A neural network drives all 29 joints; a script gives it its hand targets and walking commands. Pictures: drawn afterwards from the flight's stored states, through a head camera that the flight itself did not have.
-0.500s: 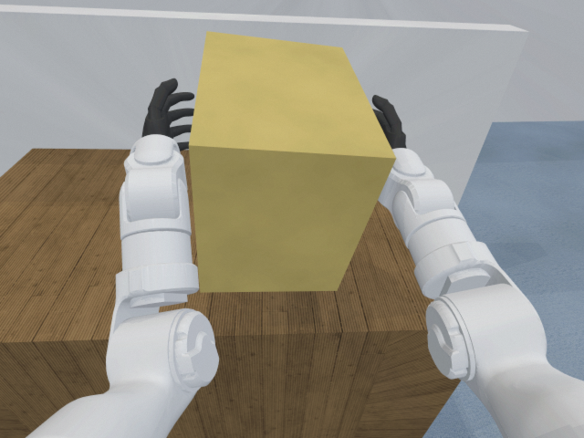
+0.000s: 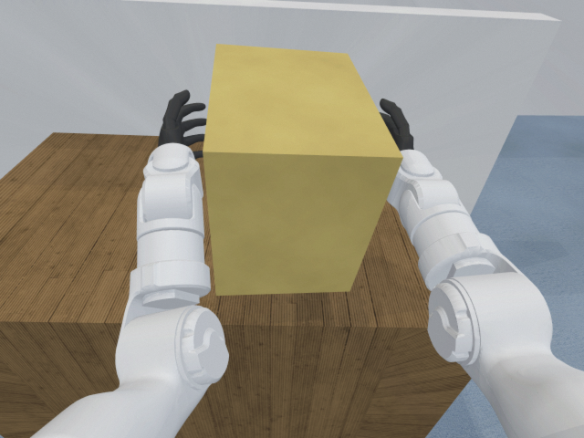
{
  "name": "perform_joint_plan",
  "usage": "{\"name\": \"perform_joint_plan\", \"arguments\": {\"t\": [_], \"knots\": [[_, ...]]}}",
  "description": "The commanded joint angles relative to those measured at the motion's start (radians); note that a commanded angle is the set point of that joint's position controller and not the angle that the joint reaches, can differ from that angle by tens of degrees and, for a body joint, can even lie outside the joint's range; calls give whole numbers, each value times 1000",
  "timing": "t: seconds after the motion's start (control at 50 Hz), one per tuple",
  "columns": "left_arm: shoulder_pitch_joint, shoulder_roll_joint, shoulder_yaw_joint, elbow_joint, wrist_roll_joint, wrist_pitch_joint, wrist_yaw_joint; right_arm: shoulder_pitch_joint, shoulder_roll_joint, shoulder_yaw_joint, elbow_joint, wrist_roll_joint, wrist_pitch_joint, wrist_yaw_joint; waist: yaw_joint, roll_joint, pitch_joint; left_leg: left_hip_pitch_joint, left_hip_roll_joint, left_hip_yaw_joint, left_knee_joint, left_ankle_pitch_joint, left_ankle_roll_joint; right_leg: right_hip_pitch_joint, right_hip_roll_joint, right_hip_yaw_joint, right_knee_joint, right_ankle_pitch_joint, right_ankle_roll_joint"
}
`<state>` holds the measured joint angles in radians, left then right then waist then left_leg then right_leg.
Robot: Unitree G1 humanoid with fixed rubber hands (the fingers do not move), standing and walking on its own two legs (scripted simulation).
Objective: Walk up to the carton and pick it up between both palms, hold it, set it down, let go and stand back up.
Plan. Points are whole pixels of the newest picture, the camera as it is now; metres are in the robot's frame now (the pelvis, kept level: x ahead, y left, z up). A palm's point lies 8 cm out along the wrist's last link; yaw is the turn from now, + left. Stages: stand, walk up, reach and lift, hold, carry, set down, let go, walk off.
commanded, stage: set down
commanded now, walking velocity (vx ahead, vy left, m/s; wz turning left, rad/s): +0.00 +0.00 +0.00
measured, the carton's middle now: (284, 169) +0.44 +0.07 +0.19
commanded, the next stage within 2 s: none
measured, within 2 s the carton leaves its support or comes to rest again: rests again in 1.86 s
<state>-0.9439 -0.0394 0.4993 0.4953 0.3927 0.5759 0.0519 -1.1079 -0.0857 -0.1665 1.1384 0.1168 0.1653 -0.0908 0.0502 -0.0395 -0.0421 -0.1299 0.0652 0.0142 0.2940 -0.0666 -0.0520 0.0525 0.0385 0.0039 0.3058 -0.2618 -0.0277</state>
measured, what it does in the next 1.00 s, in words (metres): stands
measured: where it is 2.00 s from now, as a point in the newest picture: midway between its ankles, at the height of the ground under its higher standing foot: outside the picture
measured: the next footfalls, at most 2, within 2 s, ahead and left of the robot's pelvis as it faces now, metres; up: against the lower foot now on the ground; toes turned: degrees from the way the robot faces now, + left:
none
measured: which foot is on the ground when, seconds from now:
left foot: down 0.00-1.00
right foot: down 0.00-1.00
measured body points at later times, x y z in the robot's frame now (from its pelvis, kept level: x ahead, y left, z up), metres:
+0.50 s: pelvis +0.00 +0.00 +0.00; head -0.03 +0.01 +0.45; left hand +0.40 +0.21 +0.23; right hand +0.45 -0.09 +0.22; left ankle +0.06 +0.16 -0.75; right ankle -0.05 -0.10 -0.75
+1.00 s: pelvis +0.01 +0.00 +0.00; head +0.00 -0.01 +0.45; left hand +0.41 +0.20 +0.20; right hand +0.48 -0.08 +0.19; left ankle +0.06 +0.16 -0.75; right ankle -0.05 -0.10 -0.75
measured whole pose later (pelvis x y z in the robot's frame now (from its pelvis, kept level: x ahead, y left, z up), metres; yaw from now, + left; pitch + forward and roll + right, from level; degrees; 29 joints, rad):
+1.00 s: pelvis +0.01 +0.00 +0.00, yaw -1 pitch +4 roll +0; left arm -0.95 -0.13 0.59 0.58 0.39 0.44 0.13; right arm -1.13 -0.12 -0.29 1.24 -0.05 0.07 0.00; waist 0.14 -0.01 -0.11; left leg -0.29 0.08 0.03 0.27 -0.05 -0.06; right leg -0.14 0.05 0.01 0.33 -0.26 -0.04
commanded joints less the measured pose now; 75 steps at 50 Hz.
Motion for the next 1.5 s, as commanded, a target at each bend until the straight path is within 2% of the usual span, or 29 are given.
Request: {"name": "perform_joint_plan", "arguments": {"t": [0.0, 0.04, 0.1, 0.22, 0.3, 0.32, 0.34, 0.38, 0.46, 0.5, 0.6, 0.66, 0.7, 0.78, 0.8, 0.82, 0.84, 0.88, 0.94, 1.06, 1.1, 1.12, 1.16, 1.22, 1.3, 1.36, 1.38, 1.44, 1.48], "knots": [[-612, -450, -301, -8, -105, -48, -87, -776, 394, 82, -244, -1, -81, 107, 8, 62, -383, 400, -47, 43, 67, 235, 35, -255, -2, -49, -68, 306, 95], [-624, -436, -277, 12, -101, -57, -78, -782, 397, 82, -229, -12, -85, 112, 22, 46, -384, 370, -49, 43, 63, 223, 39, -244, -7, -39, -65, 320, 97], [-630, -444, -266, -2, -88, -66, -65, -772, 386, 63, -183, -26, -90, 126, 21, 85, -382, 398, -44, 39, 74, 268, 27, -261, -8, -44, -67, 328, 89], [-614, -446, -242, 30, -84, -79, -52, -764, 374, 28, -173, -66, -98, 142, 34, 23, -386, 369, -42, 42, 57, 225, 36, -274, 2, -56, -70, 288, 84], [-616, -452, -243, 47, -81, -97, -40, -767, 373, 22, -158, -75, -114, 154, 31, 57, -425, 395, -36, 41, 72, 265, 31, -305, 5, -57, -70, 305, 79], [-632, -436, -236, 32, -81, -101, -35, -758, 357, 20, -139, -79, -109, 159, 50, 50, -408, 376, -33, 39, 66, 272, 32, -311, 1, -55, -62, 312, 84], [-638, -448, -243, 22, -86, -98, -29, -763, 356, 18, -133, -81, -111, 161, 32, 40, -424, 401, -33, 36, 70, 296, 25, -309, 8, -69, -62, 324, 81], [-636, -448, -238, 34, -80, -107, -22, -763, 370, 12, -146, -81, -115, 171, 50, 65, -446, 387, -36, 43, 73, 255, 30, -321, -1, -53, -71, 275, 75], [-631, -447, -227, 64, -86, -114, -20, -765, 370, -7, -129, -99, -113, 175, 38, 33, -436, 353, -39, 41, 68, 256, 38, -314, 4, -49, -59, 319, 85], [-629, -441, -220, 41, -86, -117, -18, -755, 358, 1, -120, -98, -115, 183, 60, 41, -440, 353, -41, 47, 64, 265, 34, -315, 1, -56, -57, 328, 87], [-624, -451, -231, 23, -88, -129, -8, -753, 358, 20, -125, -100, -132, 183, 65, 46, -492, 365, -38, 42, 91, 352, 26, -304, -4, -54, -42, 433, 84], [-629, -451, -223, 34, -81, -139, -5, -741, 361, -2, -107, -122, -134, 185, 58, 41, -487, 347, -42, 44, 83, 324, 24, -311, 1, -62, -43, 402, 86], [-611, -441, -202, 41, -72, -142, -7, -721, 375, 2, -87, -129, -127, 188, 85, 23, -490, 321, -40, 49, 77, 318, 34, -295, -3, -47, -32, 429, 88], [-626, -451, -212, 54, -75, -156, -9, -746, 365, -20, -92, -147, -139, 194, 70, 33, -495, 310, -43, 46, 79, 340, 29, -300, -3, -47, -33, 447, 91], [-617, -451, -187, 43, -75, -156, -9, -739, 382, -12, -91, -141, -134, 197, 85, 4, -485, 297, -41, 52, 71, 324, 36, -284, -8, -46, -31, 447, 96], [-613, -442, -191, 45, -73, -159, -12, -724, 387, -14, -78, -142, -132, 200, 71, -5, -496, 288, -44, 47, 69, 322, 37, -284, -2, -49, -20, 467, 101], [-620, -457, -199, 22, -73, -168, -5, -739, 384, -11, -109, -147, -144, 203, 89, 25, -525, 306, -42, 51, 78, 355, 32, -286, -4, -54, -15, 485, 97], [-634, -462, -211, 28, -84, -175, -5, -755, 382, -25, -105, -153, -155, 203, 83, 45, -564, 321, -44, 52, 102, 398, 24, -301, -6, -52, -8, 518, 92], [-601, -449, -187, 44, -74, -174, 0, -724, 377, -16, -77, -154, -151, 207, 105, 11, -547, 293, -43, 55, 89, 395, 31, -288, 0, -53, -10, 530, 96], [-611, -442, -169, 57, -76, -187, 0, -730, 365, -47, -59, -181, -149, 219, 88, -9, -528, 268, -46, 62, 65, 335, 40, -308, -6, -52, -10, 498, 104], [-597, -447, -160, 55, -67, -200, 5, -737, 386, -32, -81, -187, -158, 216, 116, -20, -565, 270, -46, 65, 75, 376, 42, -300, -6, -51, -2, 538, 106], [-621, -451, -169, 49, -71, -208, 4, -740, 393, -51, -72, -192, -162, 216, 97, 0, -589, 271, -50, 67, 84, 378, 39, -297, -13, -48, 6, 577, 107], [-594, -454, -153, 76, -53, -213, 5, -736, 391, -51, -83, -195, -165, 222, 120, 11, -575, 255, -49, 75, 84, 379, 39, -296, -15, -37, 7, 556, 105], [-605, -444, -142, 55, -62, -212, 19, -705, 364, -70, -37, -223, -154, 232, 109, -1, -566, 271, -46, 70, 78, 387, 36, -340, -2, -55, -8, 482, 100], [-594, -461, -148, 53, -51, -232, 21, -703, 382, -82, -42, -236, -170, 235, 109, 0, -586, 249, -49, 80, 83, 416, 39, -327, -5, -54, 11, 575, 110], [-596, -466, -147, 38, -46, -240, 27, -694, 389, -93, -49, -243, -180, 244, 123, 5, -634, 272, -47, 85, 96, 446, 35, -337, 10, -66, 14, 547, 100], [-584, -477, -159, 32, -50, -245, 35, -689, 365, -95, -57, -243, -189, 245, 109, 10, -652, 291, -41, 79, 101, 467, 28, -362, 15, -74, 16, 546, 97], [-557, -453, -127, 49, -47, -245, 32, -683, 359, -85, -12, -250, -180, 245, 139, -11, -594, 260, -40, 86, 97, 479, 39, -352, 4, -61, 6, 546, 93], [-569, -464, -133, 50, -40, -252, 31, -662, 379, -105, -19, -262, -186, 250, 126, -4, -615, 261, -46, 90, 93, 443, 41, -345, 4, -57, 5, 535, 94]]}}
